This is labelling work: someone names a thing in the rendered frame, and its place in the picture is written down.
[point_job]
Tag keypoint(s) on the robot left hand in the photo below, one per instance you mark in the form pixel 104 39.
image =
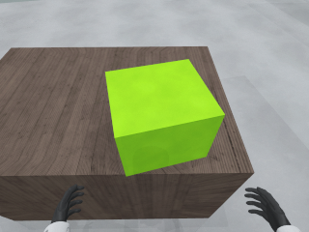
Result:
pixel 62 211

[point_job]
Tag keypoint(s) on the left robot forearm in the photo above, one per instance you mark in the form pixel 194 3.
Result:
pixel 58 226

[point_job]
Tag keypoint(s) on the pedestal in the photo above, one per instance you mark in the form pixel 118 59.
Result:
pixel 56 131

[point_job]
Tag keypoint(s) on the robot right hand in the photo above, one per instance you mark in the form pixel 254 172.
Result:
pixel 271 210

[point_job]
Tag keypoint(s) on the carton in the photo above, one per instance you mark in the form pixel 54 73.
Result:
pixel 162 114

